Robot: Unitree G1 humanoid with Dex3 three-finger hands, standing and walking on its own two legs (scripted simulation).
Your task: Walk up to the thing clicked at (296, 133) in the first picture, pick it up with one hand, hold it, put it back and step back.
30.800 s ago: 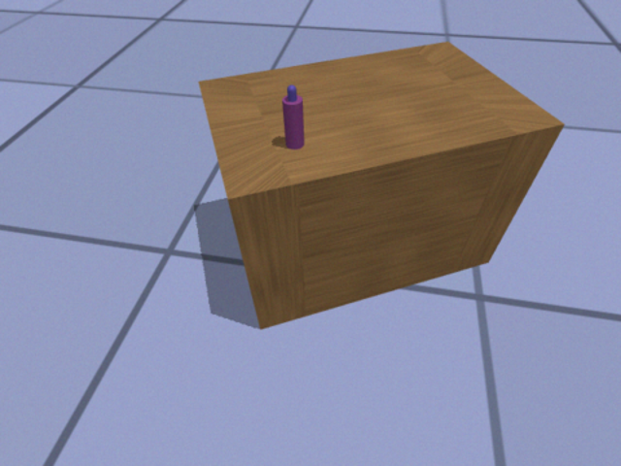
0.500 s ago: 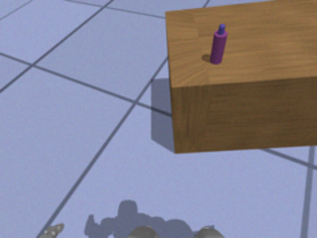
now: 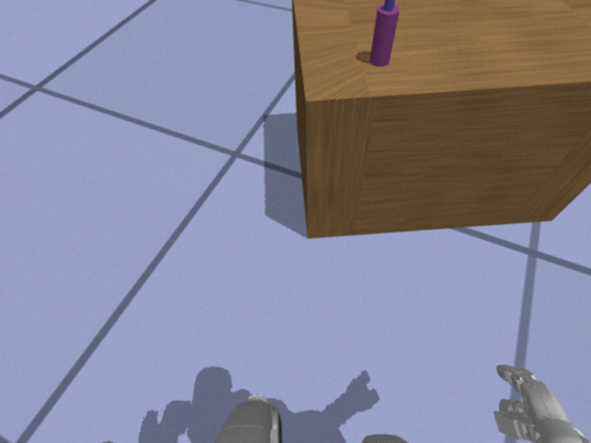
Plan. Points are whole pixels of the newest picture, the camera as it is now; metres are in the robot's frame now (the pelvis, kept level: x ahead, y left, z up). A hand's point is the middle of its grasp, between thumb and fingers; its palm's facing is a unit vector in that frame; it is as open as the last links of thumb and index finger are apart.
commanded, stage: step back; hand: right
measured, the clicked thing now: (385, 29) +0.98 -0.18 -0.02
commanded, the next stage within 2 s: stand in 1.46 s
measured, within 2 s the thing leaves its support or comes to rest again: neither
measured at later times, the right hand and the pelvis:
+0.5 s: hand out of the picture -0.06 -0.25 -0.12, palm faces -0.10 +0.91 -0.40, open 7.4 cm; pelvis -0.14 +0.01 +0.01, yaw +3 degrees
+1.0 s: hand out of the picture -0.07 -0.25 -0.13, palm faces -0.05 +0.93 -0.35, open 7.4 cm; pelvis -0.15 +0.01 +0.02, yaw +2 degrees
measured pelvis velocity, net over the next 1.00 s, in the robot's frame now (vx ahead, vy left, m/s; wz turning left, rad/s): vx -0.15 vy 0.01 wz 0.03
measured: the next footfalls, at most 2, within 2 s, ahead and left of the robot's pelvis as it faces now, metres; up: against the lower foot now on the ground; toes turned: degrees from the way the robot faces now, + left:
left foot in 0.32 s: -0.07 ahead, +0.13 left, +0.00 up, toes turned +3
right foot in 0.60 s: -0.07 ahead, -0.13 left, +0.00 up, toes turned +0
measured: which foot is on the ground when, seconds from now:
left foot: down 0.00-0.02, up 0.04-0.30, down 0.32-1.00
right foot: down 0.00-0.34, up 0.36-0.58, down 0.60-1.00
